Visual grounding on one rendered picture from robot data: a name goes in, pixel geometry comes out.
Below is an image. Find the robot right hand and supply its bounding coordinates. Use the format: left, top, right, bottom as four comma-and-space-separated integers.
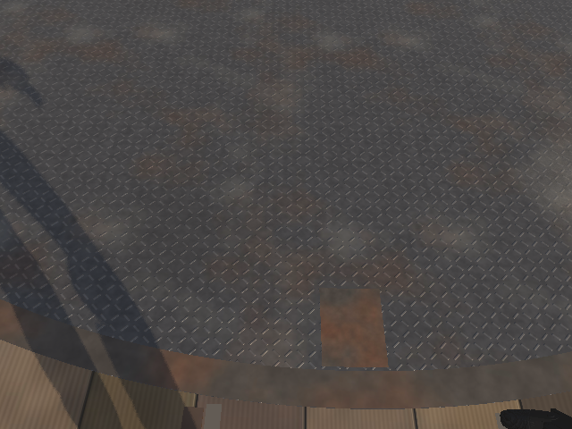
500, 408, 572, 429

